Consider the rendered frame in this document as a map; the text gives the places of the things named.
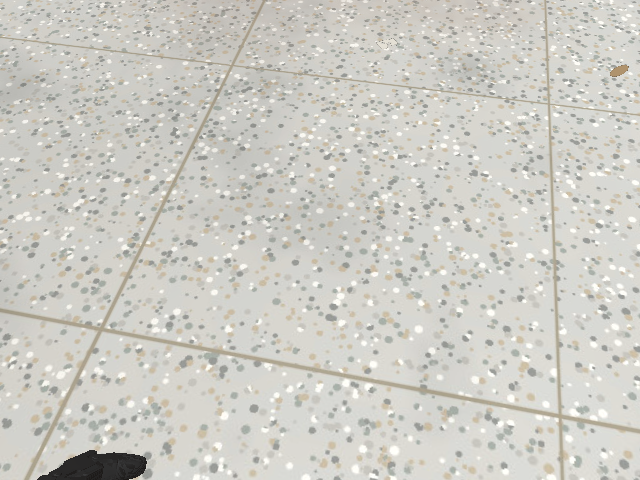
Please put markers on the robot left hand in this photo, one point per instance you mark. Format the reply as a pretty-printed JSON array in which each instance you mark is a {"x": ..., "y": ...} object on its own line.
[{"x": 93, "y": 466}]

